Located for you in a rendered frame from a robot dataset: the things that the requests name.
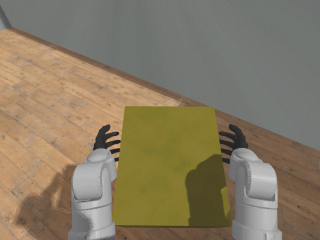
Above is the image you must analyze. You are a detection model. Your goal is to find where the robot right hand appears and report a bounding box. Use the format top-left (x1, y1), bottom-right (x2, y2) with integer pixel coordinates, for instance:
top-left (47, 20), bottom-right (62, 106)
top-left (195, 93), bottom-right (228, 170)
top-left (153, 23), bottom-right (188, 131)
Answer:
top-left (219, 124), bottom-right (248, 164)

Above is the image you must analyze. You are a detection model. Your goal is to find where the robot right forearm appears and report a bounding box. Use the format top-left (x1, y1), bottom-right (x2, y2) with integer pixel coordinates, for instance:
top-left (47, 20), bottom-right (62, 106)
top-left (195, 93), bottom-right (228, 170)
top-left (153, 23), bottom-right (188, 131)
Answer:
top-left (228, 148), bottom-right (282, 240)

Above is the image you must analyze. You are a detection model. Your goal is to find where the robot left forearm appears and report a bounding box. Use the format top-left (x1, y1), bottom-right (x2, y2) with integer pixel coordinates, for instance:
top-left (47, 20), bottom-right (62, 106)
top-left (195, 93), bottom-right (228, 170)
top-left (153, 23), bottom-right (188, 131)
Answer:
top-left (68, 148), bottom-right (117, 240)

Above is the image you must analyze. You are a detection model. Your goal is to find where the robot left hand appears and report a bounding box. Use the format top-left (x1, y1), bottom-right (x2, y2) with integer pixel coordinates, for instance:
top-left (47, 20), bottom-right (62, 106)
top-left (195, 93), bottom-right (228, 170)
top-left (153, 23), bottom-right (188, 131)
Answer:
top-left (93, 124), bottom-right (121, 162)

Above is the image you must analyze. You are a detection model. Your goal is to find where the carton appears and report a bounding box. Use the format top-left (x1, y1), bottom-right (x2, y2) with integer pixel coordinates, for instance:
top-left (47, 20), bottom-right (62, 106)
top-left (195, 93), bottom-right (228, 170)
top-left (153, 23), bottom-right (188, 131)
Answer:
top-left (112, 106), bottom-right (232, 228)

